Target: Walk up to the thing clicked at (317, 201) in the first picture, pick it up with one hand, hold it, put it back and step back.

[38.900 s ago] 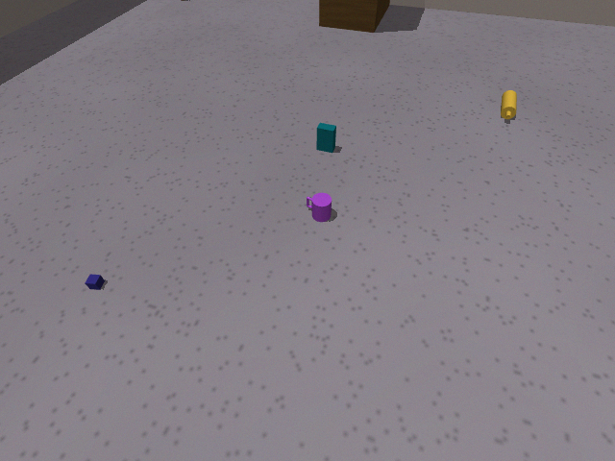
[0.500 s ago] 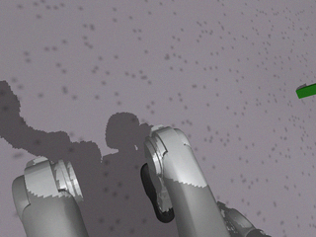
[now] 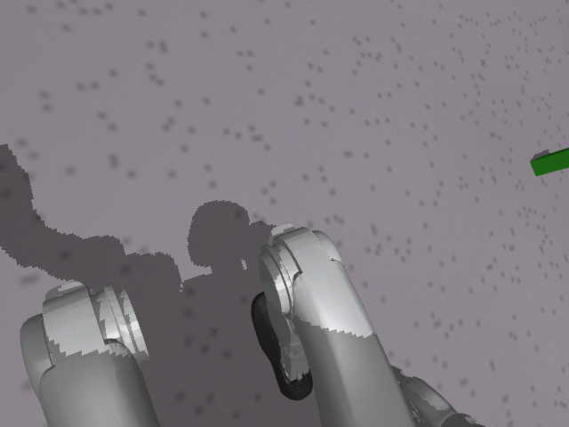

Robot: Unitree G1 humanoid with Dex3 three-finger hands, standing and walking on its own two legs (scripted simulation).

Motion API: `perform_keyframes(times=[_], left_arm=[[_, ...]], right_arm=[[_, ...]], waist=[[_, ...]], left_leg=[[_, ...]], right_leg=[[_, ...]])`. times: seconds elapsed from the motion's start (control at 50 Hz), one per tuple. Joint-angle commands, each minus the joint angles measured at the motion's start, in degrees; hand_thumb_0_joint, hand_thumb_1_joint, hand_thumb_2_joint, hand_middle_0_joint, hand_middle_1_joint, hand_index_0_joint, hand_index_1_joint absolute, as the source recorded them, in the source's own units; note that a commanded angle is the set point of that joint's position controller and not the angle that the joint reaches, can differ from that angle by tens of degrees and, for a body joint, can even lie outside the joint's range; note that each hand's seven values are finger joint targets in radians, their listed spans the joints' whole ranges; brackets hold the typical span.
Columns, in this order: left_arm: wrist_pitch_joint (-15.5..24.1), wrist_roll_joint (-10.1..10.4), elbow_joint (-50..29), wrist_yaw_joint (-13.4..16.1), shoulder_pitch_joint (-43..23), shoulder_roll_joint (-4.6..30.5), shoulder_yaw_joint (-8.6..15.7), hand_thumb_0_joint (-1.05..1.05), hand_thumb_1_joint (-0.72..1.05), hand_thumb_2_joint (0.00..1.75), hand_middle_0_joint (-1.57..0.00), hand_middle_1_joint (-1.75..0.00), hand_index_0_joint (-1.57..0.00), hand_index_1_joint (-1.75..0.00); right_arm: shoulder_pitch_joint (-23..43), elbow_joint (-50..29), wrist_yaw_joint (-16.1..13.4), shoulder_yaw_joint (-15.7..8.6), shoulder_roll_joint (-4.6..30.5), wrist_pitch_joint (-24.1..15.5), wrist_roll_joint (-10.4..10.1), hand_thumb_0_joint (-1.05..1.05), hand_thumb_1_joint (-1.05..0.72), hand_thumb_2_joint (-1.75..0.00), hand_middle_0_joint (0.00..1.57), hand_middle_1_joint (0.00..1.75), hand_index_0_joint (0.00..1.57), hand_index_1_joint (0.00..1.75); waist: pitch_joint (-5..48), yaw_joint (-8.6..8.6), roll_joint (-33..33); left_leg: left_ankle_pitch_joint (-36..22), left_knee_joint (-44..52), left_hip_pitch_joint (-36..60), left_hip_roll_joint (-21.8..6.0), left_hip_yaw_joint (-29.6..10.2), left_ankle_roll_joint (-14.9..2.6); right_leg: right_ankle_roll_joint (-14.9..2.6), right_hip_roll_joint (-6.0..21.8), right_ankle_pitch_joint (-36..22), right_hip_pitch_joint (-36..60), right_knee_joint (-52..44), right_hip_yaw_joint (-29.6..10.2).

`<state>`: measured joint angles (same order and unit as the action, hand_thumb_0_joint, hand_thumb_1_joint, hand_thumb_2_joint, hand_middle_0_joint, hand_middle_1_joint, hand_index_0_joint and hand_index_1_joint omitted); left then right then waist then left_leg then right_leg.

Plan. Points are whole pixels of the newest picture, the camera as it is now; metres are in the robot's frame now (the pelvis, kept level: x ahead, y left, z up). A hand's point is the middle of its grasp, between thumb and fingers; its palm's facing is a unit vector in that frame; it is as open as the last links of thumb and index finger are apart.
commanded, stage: close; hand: left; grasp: from above
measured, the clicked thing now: out of the picture +0.46 +0.36 -0.25
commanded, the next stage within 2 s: settle in 1.02 s
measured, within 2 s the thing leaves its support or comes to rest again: leaves its support in 1.58 s
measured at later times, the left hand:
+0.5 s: hand out of the picture +0.44 +0.33 -0.22, palm faces -0.42 -0.15 -0.90, open 12.2 cm
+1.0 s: hand out of the picture +0.44 +0.33 -0.21, palm faces -0.43 -0.15 -0.89, open 10.8 cm
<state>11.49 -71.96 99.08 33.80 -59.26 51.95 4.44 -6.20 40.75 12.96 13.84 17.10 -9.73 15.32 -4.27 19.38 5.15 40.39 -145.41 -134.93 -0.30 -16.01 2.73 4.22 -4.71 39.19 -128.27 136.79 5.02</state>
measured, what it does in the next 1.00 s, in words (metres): stands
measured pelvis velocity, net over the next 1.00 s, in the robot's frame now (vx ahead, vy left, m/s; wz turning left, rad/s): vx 0.00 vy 0.00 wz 0.00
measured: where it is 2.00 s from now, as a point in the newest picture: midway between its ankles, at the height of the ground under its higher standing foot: (217, 397)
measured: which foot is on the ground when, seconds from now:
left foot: down 0.00-1.00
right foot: down 0.00-1.00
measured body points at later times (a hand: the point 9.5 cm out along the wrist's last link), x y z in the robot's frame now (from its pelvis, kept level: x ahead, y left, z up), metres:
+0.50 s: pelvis +0.00 +0.00 +0.00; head +0.25 +0.13 +0.35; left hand +0.46 +0.34 -0.16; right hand +0.07 -0.25 -0.07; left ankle +0.06 +0.14 -0.27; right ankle +0.11 -0.14 -0.27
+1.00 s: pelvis +0.00 +0.00 +0.00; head +0.25 +0.12 +0.35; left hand +0.46 +0.34 -0.16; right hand +0.07 -0.25 -0.07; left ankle +0.06 +0.14 -0.27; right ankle +0.11 -0.14 -0.27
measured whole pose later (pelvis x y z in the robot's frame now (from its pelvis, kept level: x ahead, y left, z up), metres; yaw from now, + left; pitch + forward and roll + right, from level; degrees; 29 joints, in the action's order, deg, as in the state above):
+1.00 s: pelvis +0.00 +0.00 +0.00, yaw +0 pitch +30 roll -13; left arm 11.7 -71.7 96.7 31.9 -59.4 52.1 4.4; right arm -5.8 39.7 12.6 13.6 17.2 -8.4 15.4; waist -4.1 19.1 4.6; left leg 40.6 -145.2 -135.4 -0.1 -15.6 2.2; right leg 4.6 -4.3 39.8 -128.2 136.5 4.8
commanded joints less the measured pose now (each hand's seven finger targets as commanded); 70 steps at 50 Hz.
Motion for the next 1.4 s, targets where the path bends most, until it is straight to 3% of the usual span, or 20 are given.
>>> perform_keyframes(times=[0.0,0.08,0.14,0.22,0.26,0.3,0.34,0.38,0.46,0.56,0.6,0.72,0.8,0.98,1.02,1.1,1.16,1.22,1.34,1.38], left_arm=[[0.59,0.28,-2.03,0.25,-11.24,7.91,-0.67,0.0,-0.4,0.9,-0.15,-1.02,-0.16,-1.0],[0.51,0.45,-3.95,0.7,-11.7,10.76,1.13,0.0,-0.38,0.89,-0.17,-1.0,-0.19,-0.99],[0.35,0.42,-2.65,0.68,-12.68,8.88,0.29,0.0,-0.33,0.85,-0.18,-1.01,-0.21,-0.98],[0.28,0.07,-3.63,0.72,-12.51,10.31,1.17,0.0,-0.28,0.81,-0.23,-0.97,-0.25,-0.94],[-0.09,0.15,-1.59,0.36,-10.84,8.77,-0.17,0.0,-0.26,0.82,-0.24,-0.96,-0.26,-0.94],[-0.13,0.37,-3.8,0.43,-11.42,10.31,1.01,0.0,-0.24,0.81,-0.26,-0.96,-0.28,-0.93],[0.07,0.42,-6.49,0.11,-13.8,9.57,0.22,0.0,-0.22,0.78,-0.27,-0.94,-0.3,-0.91],[-0.39,0.03,-3.51,-0.31,-11.93,8.76,-0.25,0.0,-0.2,0.75,-0.28,-0.92,-0.3,-0.89],[-0.25,0.55,-4.47,-0.3,-11.45,10.38,1.55,0.0,-0.17,0.74,-0.31,-0.9,-0.34,-0.88],[-0.4,0.76,-4.42,-1.33,-11.34,8.2,-0.11,0.0,-0.1,0.73,-0.37,-0.88,-0.39,-0.85],[-0.18,0.71,-6.36,-1.29,-11.92,10.17,0.69,0.0,-0.08,0.71,-0.39,-0.86,-0.41,-0.84],[0.13,0.5,-7.75,-1.31,-11.44,9.59,1.11,0.0,-0.02,0.72,-0.43,-0.85,-0.45,-0.82],[0.18,0.4,-3.89,-1.52,-9.35,7.45,0.19,0.0,0.03,0.7,-0.47,-0.82,-0.49,-0.8],[0.74,0.55,-5.01,-1.4,-10.44,9.22,0.45,0.0,0.15,0.74,-0.56,-0.84,-0.58,-0.81],[0.54,0.52,-1.66,-1.4,-8.1,7.49,-0.49,0.0,0.18,0.76,-0.59,-0.82,-0.61,-0.81],[1.0,0.0,-4.74,-1.09,-10.26,10.04,0.58,0.0,0.24,0.81,-0.65,-0.85,-0.66,-0.83],[0.63,0.36,-2.48,-1.14,-9.41,7.97,-0.13,0.0,0.2,0.85,-0.65,-0.93,-0.67,-0.9],[0.69,0.35,-7.87,-1.18,-12.5,11.26,1.45,0.0,0.2,0.88,-0.65,-0.94,-0.67,-0.92],[-0.51,-0.11,-8.73,-1.24,-12.06,9.75,2.08,0.0,0.26,0.9,-0.7,-0.93,-0.72,-0.92],[-0.86,-0.2,-13.55,-1.38,-12.58,12.06,3.8,0.0,0.26,0.93,-0.71,-0.95,-0.72,-0.94]], right_arm=[[-9.25,-0.16,-0.31,-4.9,17.27,-0.22,-0.62,0.0,-0.91,-0.9,0.2,0.3,0.2,0.3],[-9.61,-0.14,-0.57,-4.73,17.72,-0.05,-0.64,0.0,-0.91,-0.91,0.2,0.3,0.2,0.3],[-9.46,-0.46,-0.52,-4.77,17.6,0.0,-0.34,0.0,-0.91,-0.9,0.2,0.3,0.2,0.3],[-9.21,-0.42,-0.75,-4.48,17.59,0.46,-0.08,0.0,-0.91,-0.9,0.2,0.3,0.2,0.3],[-9.02,-0.54,-0.55,-4.5,17.35,0.5,-0.18,0.0,-0.91,-0.9,0.2,0.3,0.2,0.3],[-8.73,-0.78,-0.68,-4.76,17.65,0.4,-0.4,0.0,-0.91,-0.9,0.2,0.3,0.2,0.3],[-9.28,-0.55,-0.72,-5.68,18.46,0.47,-0.23,0.0,-0.91,-0.9,0.2,0.3,0.2,0.3],[-9.31,-0.84,-0.51,-4.7,17.61,0.4,-0.29,0.0,-0.91,-0.9,0.2,0.3,0.2,0.3],[-10.18,-0.54,-0.64,-5.31,17.99,0.54,-0.17,0.0,-0.91,-0.9,0.2,0.3,0.2,0.3],[-9.33,-1.07,-0.5,-5.18,17.56,0.53,-0.62,0.0,-0.91,-0.9,0.2,0.3,0.2,0.3],[-9.87,-0.85,-0.63,-5.81,18.42,0.71,-0.62,0.0,-0.91,-0.91,0.2,0.3,0.2,0.3],[-10.16,-0.57,-0.74,-6.24,18.24,1.48,-0.56,0.0,-0.91,-0.9,0.2,0.3,0.2,0.3],[-9.65,-0.91,-0.56,-5.19,17.2,1.63,-0.37,0.0,-0.9,-0.9,0.2,0.3,0.2,0.3],[-9.6,-0.86,-0.95,-5.08,17.46,1.51,-0.56,0.0,-0.91,-0.9,0.2,0.3,0.2,0.3],[-9.88,-0.73,-1.0,-4.75,17.21,1.59,-0.3,0.0,-0.91,-0.9,0.2,0.3,0.2,0.3],[-9.77,-0.81,-1.38,-4.84,17.56,1.82,-0.14,0.0,-0.91,-0.9,0.2,0.3,0.2,0.3],[-9.59,-1.12,-1.23,-4.44,17.31,1.73,-0.05,0.0,-0.93,-0.91,0.2,0.3,0.2,0.3],[-10.27,-0.83,-1.44,-5.5,17.96,1.66,-0.19,0.0,-0.93,-0.91,0.2,0.3,0.2,0.3],[-10.37,-0.68,-1.13,-6.06,17.2,2.24,-0.31,0.0,-0.93,-0.91,0.2,0.3,0.2,0.3],[-10.46,-0.24,-1.18,-7.7,18.17,2.37,-0.82,0.0,-0.93,-0.91,0.2,0.3,0.2,0.3]], waist=[[30.54,2.44,-21.94],[34.66,1.19,-23.48],[31.74,2.46,-22.13],[33.66,1.6,-23.89],[31.1,2.29,-22.61],[32.91,1.08,-23.87],[33.38,1.58,-25.96],[31.85,2.46,-22.13],[33.74,0.99,-24.37],[32.01,1.88,-23.23],[33.58,1.14,-25.0],[36.46,0.37,-26.2],[32.05,1.62,-23.23],[33.95,1.02,-22.58],[32.17,2.03,-20.83],[34.82,0.93,-23.78],[30.86,1.98,-21.83],[35.11,0.31,-24.97],[37.17,0.18,-27.01],[39.85,-1.87,-30.02]], left_leg=[[-7.55,14.73,24.02,-1.18,8.54,-3.44],[-10.01,15.43,26.51,-1.18,8.3,-3.16],[-7.7,15.38,24.51,-1.28,7.87,-3.26],[-9.38,15.83,26.17,-1.23,7.83,-2.99],[-8.19,15.62,24.22,-1.21,8.14,-3.2],[-8.45,16.11,25.9,-1.15,8.14,-3.03],[-9.15,16.27,26.96,-1.14,8.01,-2.81],[-8.34,15.18,24.61,-1.12,8.09,-3.3],[-9.56,16.25,26.46,-0.94,8.18,-3.01],[-9.08,15.68,25.48,-0.99,8.02,-3.11],[-9.7,16.36,26.82,-0.96,8.09,-2.92],[-11.16,16.65,28.49,-0.88,8.1,-2.61],[-10.23,15.93,25.78,-0.85,8.08,-2.97],[-10.14,15.48,25.89,-0.83,8.23,-3.25],[-9.54,15.29,24.75,-0.9,8.28,-3.36],[-9.85,15.77,26.89,-0.81,8.35,-3.05],[-8.64,15.33,24.03,-0.77,8.31,-3.25],[-9.13,16.2,27.07,-0.71,8.52,-2.93],[-11.96,15.87,28.38,-0.59,8.68,-2.57],[-12.6,16.64,30.61,-0.54,9.17,-2.3]], right_leg=[[-4.99,-1.71,-11.96,17.12,-12.16,9.09],[-5.08,-1.51,-13.57,19.26,-11.84,9.35],[-5.06,-1.52,-11.65,16.92,-12.0,9.75],[-5.16,-1.44,-12.93,17.6,-11.38,9.76],[-5.14,-1.58,-12.15,17.47,-11.82,9.37],[-5.26,-1.55,-12.12,17.37,-11.81,9.39],[-5.39,-1.43,-12.64,16.67,-11.38,9.56],[-4.96,-1.31,-12.23,16.72,-11.94,9.37],[-5.24,-1.27,-12.82,18.05,-11.92,9.24],[-5.21,-1.28,-12.56,16.29,-11.78,9.25],[-5.35,-1.21,-12.82,17.57,-11.72,9.07],[-5.44,-1.19,-14.03,17.9,-11.24,9.11],[-5.19,-1.19,-13.45,16.6,-11.57,9.13],[-5.12,-1.19,-13.31,17.69,-12.01,8.94],[-4.95,-1.33,-13.1,18.3,-12.37,8.82],[-5.17,-1.25,-13.1,18.64,-11.96,8.86],[-5.11,-1.18,-12.17,16.68,-12.24,9.16],[-5.39,-1.05,-12.26,17.65,-12.04,8.83],[-5.72,-0.78,-14.66,16.63,-10.79,8.79],[-5.95,-0.68,-14.75,16.81,-10.88,8.28]])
